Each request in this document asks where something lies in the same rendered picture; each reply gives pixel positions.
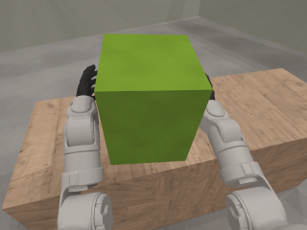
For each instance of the carton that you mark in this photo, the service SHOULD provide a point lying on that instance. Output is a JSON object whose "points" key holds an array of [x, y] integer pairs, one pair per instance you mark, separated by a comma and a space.
{"points": [[151, 93]]}

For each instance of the left robot forearm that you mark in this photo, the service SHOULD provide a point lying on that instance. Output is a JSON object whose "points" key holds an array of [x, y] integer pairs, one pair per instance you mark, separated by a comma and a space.
{"points": [[81, 149]]}

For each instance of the right robot forearm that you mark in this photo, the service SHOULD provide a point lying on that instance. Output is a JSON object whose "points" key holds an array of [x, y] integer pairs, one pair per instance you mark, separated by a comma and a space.
{"points": [[238, 168]]}

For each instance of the right robot hand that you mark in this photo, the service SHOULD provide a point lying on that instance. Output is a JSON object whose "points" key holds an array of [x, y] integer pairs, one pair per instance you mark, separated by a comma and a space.
{"points": [[212, 97]]}

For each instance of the left robot hand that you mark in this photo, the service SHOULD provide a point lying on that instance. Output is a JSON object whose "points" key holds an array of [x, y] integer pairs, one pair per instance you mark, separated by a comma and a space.
{"points": [[84, 87]]}

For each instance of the pedestal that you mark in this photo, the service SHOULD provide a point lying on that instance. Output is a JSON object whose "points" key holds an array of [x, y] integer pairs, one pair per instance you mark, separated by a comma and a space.
{"points": [[270, 107]]}

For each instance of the left robot upper arm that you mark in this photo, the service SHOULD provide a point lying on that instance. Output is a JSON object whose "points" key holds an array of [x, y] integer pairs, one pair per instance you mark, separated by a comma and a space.
{"points": [[92, 211]]}

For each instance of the right robot upper arm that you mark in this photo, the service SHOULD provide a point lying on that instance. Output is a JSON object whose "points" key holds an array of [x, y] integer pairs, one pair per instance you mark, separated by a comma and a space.
{"points": [[257, 208]]}

